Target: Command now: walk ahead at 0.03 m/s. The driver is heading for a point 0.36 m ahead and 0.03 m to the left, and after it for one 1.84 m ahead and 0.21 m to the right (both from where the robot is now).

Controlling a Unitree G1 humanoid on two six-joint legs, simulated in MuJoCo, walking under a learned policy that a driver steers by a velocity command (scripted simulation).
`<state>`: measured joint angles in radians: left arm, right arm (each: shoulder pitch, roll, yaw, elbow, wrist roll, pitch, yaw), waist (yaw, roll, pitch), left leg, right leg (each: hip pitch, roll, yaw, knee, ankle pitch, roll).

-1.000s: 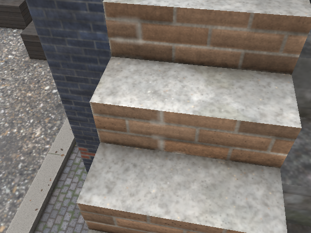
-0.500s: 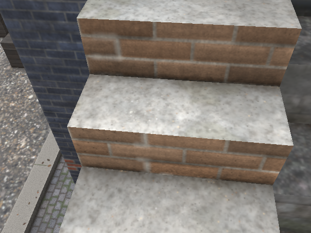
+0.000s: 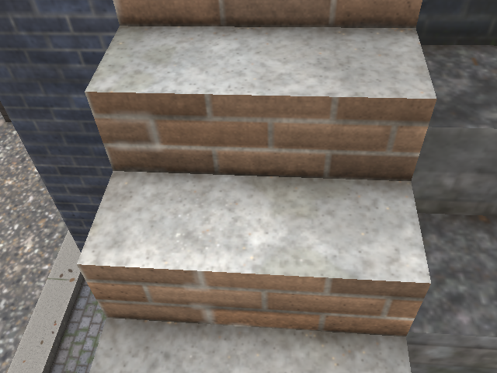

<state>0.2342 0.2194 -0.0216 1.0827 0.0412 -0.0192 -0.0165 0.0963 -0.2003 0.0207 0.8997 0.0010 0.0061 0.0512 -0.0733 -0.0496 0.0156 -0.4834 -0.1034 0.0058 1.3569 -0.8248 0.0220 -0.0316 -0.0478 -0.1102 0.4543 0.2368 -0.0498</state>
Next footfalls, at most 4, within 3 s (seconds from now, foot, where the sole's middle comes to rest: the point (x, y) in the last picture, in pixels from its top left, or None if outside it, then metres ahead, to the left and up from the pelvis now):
0.24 right None -0.15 -0.06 -0.84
0.42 left None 0.14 0.00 -0.64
0.52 right None -0.09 -0.16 -0.60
0.70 right None -0.18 -0.15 -0.81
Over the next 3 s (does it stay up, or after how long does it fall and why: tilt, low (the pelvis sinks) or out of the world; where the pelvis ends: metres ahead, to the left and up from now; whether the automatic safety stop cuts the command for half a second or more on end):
falls after 1.78 s (tilt)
